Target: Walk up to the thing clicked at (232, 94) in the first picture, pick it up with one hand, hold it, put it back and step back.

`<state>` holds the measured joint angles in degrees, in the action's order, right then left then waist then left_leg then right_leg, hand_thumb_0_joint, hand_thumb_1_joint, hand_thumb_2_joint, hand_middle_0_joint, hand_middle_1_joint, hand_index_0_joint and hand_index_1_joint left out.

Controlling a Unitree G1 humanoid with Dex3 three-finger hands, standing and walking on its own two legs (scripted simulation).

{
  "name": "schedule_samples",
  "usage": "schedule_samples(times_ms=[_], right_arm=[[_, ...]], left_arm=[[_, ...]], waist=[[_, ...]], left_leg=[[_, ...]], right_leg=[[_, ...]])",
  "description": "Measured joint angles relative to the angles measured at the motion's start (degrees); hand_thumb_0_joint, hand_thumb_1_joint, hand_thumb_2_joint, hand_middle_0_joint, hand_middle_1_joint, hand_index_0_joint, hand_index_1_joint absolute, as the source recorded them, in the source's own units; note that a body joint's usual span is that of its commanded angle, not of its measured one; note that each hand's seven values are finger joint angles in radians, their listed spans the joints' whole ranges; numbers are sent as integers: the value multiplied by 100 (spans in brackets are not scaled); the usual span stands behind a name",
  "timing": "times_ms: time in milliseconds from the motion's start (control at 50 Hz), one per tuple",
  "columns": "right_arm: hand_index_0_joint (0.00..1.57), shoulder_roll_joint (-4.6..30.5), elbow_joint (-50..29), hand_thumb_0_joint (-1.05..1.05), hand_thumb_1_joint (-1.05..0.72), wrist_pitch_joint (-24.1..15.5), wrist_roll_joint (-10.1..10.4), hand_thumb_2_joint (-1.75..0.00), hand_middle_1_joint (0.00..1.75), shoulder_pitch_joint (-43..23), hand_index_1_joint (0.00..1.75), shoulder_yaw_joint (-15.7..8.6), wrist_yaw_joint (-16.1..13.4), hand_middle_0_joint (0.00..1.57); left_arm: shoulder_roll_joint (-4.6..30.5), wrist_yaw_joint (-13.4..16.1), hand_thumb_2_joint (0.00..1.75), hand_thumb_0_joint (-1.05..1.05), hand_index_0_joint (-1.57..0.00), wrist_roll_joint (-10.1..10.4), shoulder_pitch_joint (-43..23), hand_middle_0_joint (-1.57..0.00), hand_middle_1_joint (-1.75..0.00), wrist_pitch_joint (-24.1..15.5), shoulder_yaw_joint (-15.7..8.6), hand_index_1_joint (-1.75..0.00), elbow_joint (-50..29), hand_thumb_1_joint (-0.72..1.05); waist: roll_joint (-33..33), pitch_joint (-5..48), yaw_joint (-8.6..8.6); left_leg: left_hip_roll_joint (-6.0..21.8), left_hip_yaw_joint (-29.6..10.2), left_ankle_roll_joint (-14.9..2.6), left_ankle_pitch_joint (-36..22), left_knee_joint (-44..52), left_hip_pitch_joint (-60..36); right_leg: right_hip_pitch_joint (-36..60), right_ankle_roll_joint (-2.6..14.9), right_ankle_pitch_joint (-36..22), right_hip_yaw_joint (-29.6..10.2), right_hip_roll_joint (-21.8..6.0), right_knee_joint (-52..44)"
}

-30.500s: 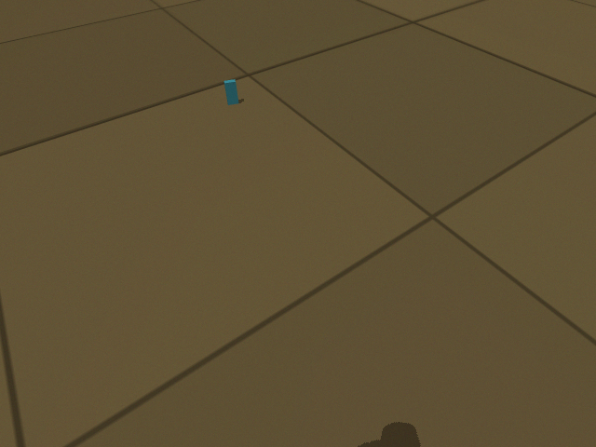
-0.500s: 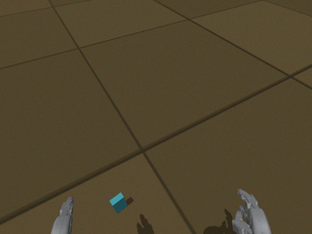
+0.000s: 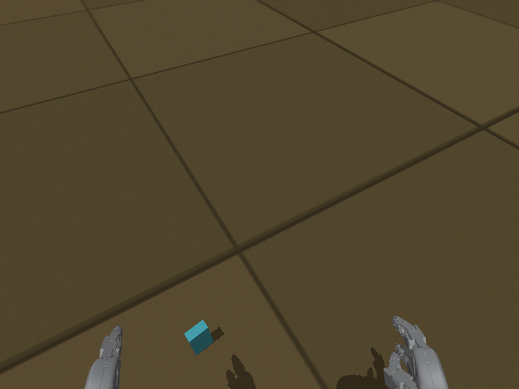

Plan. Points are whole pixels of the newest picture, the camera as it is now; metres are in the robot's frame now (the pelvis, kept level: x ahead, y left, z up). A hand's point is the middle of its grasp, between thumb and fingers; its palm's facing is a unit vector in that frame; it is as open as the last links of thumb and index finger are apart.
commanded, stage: home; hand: left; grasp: from the side
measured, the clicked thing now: (199, 338) +0.41 +0.21 -0.65
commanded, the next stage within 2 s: stand in 0.10 s
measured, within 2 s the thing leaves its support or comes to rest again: neither
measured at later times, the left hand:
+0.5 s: hand (148, 383) +0.17 +0.18 -0.06, palm faces +0.11 -0.95 -0.28, open 13.4 cm
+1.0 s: hand out of the picture +0.07 +0.25 -0.11, palm faces +0.00 -0.94 -0.34, open 7.5 cm
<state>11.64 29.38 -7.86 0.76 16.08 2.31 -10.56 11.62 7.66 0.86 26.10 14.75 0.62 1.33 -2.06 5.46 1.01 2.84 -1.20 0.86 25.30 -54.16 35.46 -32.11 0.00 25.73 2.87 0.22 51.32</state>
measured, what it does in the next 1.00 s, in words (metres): stands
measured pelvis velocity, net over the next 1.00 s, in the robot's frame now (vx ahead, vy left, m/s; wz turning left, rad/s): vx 0.00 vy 0.01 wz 0.01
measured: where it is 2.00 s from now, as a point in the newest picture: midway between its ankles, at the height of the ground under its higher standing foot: outside the picture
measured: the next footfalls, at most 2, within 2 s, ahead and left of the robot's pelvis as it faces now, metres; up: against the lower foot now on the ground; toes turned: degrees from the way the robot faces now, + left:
none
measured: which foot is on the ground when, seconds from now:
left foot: down 0.00-1.00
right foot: down 0.00-1.00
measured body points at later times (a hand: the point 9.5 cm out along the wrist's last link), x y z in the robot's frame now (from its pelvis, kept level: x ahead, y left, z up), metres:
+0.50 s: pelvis +0.01 +0.00 +0.00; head +0.02 +0.00 +0.45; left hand +0.16 +0.23 -0.04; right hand +0.17 -0.24 -0.07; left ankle +0.02 +0.12 -0.69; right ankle +0.00 -0.12 -0.69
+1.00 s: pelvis +0.00 +0.01 +0.04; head +0.01 +0.01 +0.49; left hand +0.07 +0.30 -0.09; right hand +0.08 -0.28 -0.09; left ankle +0.02 +0.12 -0.69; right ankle +0.00 -0.12 -0.69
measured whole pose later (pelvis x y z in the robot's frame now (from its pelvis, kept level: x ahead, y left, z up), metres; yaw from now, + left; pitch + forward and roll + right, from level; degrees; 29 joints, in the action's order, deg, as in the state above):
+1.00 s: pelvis +0.00 +0.01 +0.04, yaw +0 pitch -2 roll +0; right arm 17.8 56.6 -0.1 -2.1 11.1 -1.5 -0.2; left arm 18.5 1.5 -1.8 12.5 -0.1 -0.7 53.4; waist 0.1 -3.1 -0.6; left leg 0.7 0.4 -0.1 15.9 -33.4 15.4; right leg -13.1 -0.8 17.3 1.9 -1.6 32.5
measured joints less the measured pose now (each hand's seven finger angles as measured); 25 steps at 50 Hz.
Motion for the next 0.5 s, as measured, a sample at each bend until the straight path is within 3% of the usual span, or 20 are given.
schedule_samples(times_ms=[300, 380, 500], right_arm=[[21, 4, 13, 2, -90, -14, -12, -90, 30, -24, 30, -4, 6, 21], [21, 8, 11, 2, -90, -6, -10, -90, 30, -20, 30, -4, 8, 21], [21, 10, 18, 2, -90, -6, -9, -90, 30, -19, 30, -5, 1, 21]], left_arm=[[-5, -1, 8, -1, -8, -8, -10, -9, -10, -13, 0, -9, -2, -53], [-3, 2, 22, -1, -13, -8, -24, -14, -18, -7, 2, -17, 28, -39], [-11, 4, 56, -1, -18, -9, -33, -18, -26, -2, 8, -25, 45, -3]], waist=[[6, 16, -13], [4, 7, -18], [-6, -2, -17]], left_leg=[[-6, 9, -3, 21, 22, -30], [-6, 5, 4, 21, 28, -30], [-2, 4, 16, 22, 40, -34]], right_leg=[[25, -4, 22, -9, -5, -17], [23, 2, 29, -5, -5, -14], [18, 12, 39, -5, 0, -9]])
